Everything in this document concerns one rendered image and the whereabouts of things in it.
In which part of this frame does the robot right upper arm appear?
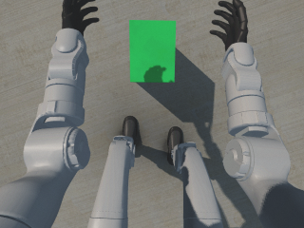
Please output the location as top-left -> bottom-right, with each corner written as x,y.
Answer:
222,135 -> 304,228

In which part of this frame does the robot left upper arm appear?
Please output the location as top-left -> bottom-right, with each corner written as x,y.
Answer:
0,126 -> 91,228

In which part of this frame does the left robot forearm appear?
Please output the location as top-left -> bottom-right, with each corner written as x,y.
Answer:
23,28 -> 89,165

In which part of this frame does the right robot hand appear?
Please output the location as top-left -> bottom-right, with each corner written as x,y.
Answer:
209,0 -> 249,51

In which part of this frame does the right robot forearm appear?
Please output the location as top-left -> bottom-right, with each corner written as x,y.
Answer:
220,42 -> 291,170

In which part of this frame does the robot left thigh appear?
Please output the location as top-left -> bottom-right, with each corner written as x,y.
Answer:
87,140 -> 136,228

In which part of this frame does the carton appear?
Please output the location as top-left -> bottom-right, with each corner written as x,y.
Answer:
129,20 -> 177,83

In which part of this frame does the left robot hand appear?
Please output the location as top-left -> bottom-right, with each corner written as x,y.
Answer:
62,0 -> 100,36

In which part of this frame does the right robot foot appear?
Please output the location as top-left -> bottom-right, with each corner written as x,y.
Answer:
167,126 -> 182,165

